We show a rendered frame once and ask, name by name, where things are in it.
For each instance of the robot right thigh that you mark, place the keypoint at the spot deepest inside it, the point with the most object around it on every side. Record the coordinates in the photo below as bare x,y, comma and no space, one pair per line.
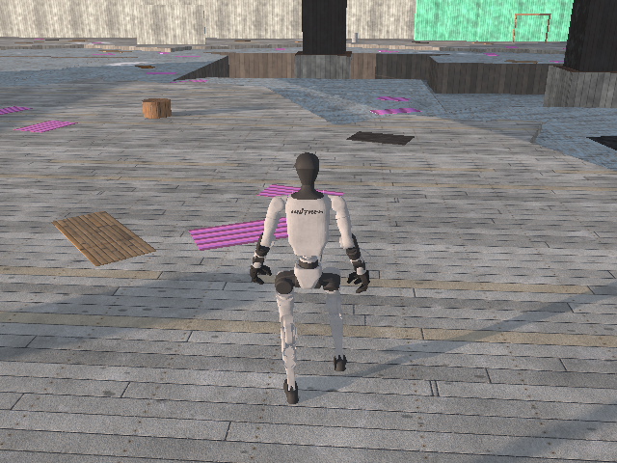
330,280

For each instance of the robot left forearm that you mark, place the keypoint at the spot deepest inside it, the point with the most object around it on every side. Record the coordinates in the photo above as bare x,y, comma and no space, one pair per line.
260,254

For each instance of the left robot upper arm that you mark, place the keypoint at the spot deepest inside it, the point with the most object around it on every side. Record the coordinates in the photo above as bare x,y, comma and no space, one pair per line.
272,219

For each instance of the right robot upper arm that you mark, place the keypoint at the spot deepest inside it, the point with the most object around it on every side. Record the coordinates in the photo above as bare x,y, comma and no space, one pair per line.
339,205

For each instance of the robot left hand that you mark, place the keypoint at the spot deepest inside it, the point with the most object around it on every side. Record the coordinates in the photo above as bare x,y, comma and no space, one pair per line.
263,270

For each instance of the robot right shin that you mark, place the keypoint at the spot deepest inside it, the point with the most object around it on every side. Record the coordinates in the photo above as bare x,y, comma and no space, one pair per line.
336,324

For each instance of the robot right forearm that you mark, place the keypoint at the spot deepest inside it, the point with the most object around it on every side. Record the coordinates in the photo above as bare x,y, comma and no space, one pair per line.
355,257

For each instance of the robot right hand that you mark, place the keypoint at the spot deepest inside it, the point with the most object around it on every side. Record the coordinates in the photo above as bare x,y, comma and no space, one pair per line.
364,279

